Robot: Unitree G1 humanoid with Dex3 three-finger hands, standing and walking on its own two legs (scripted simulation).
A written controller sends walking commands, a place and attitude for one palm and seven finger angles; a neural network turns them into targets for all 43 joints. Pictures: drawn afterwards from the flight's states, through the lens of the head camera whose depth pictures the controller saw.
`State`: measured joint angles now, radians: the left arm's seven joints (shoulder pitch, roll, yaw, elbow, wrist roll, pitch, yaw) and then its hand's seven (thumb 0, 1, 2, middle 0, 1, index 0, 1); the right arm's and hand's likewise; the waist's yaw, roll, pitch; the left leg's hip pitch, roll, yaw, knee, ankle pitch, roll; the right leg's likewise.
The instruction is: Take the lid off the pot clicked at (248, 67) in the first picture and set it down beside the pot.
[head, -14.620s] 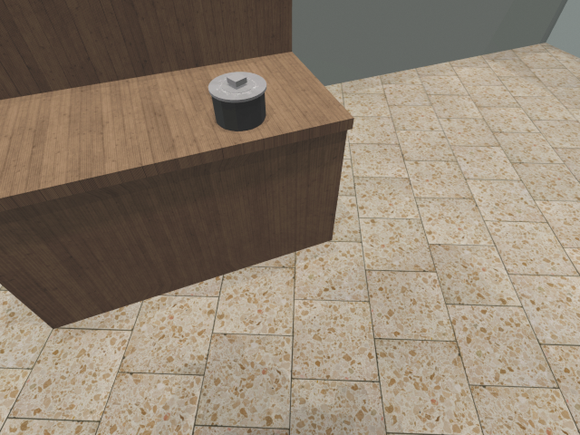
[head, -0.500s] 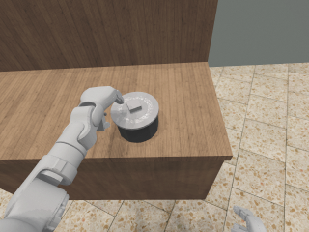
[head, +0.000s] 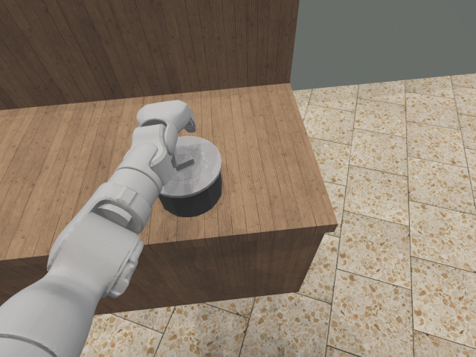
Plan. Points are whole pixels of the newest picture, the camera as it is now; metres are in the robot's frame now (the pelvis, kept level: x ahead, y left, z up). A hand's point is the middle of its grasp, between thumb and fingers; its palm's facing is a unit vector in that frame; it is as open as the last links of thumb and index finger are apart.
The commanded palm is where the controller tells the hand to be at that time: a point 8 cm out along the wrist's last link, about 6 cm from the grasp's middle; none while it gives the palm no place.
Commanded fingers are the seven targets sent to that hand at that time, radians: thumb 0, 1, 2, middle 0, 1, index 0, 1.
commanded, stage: move the open hand above the knob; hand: left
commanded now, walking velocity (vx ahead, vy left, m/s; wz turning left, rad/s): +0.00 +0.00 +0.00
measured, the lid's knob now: (181, 158) +0.51 +0.09 +0.01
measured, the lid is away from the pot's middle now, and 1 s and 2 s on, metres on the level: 0.00 0.00 0.00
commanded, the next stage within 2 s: lower the open fingers around the knob in 0.76 s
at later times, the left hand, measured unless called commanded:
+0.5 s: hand (171, 148) +0.47 +0.09 +0.09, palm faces -0.33 -0.06 -0.94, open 10.1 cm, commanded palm +0.47 +0.09 +0.15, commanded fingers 0.00 -0.26 1.33 -0.82 -0.08 -0.82 -0.08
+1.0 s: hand (172, 148) +0.47 +0.09 +0.08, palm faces -0.34 -0.06 -0.94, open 10.1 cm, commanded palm +0.48 +0.10 +0.14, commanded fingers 0.00 -0.26 1.33 -0.82 -0.08 -0.82 -0.08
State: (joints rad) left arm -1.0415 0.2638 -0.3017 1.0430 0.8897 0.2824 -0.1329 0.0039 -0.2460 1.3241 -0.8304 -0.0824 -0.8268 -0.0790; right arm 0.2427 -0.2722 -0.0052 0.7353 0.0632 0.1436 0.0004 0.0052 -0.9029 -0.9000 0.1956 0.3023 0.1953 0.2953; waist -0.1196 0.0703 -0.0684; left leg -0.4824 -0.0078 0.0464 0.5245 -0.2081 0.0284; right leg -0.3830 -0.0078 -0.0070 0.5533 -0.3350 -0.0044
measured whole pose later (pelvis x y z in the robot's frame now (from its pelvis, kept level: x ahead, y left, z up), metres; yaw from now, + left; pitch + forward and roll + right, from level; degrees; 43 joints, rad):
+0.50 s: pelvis +0.00 +0.00 +0.00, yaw +0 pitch +9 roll +0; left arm -1.02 0.26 -0.33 1.03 0.88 0.27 -0.14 0.00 -0.25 1.32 -0.83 -0.08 -0.83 -0.08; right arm 0.23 -0.27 -0.02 0.73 0.07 0.11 0.00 0.01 -0.90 -0.90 0.20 0.30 0.20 0.30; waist -0.10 0.07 -0.09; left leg -0.48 -0.01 0.04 0.52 -0.21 0.03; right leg -0.37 0.00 -0.01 0.54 -0.33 -0.01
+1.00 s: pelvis +0.00 +0.00 +0.00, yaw +0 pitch +10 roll +0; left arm -1.05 0.26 -0.31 1.10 0.90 0.30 -0.13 0.00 -0.25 1.32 -0.83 -0.08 -0.83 -0.08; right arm 0.25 -0.27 -0.01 0.74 0.07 0.13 -0.01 0.01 -0.90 -0.90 0.20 0.30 0.20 0.30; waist -0.12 0.06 -0.08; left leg -0.49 0.01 0.05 0.53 -0.21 0.02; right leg -0.39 0.01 0.00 0.55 -0.33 -0.01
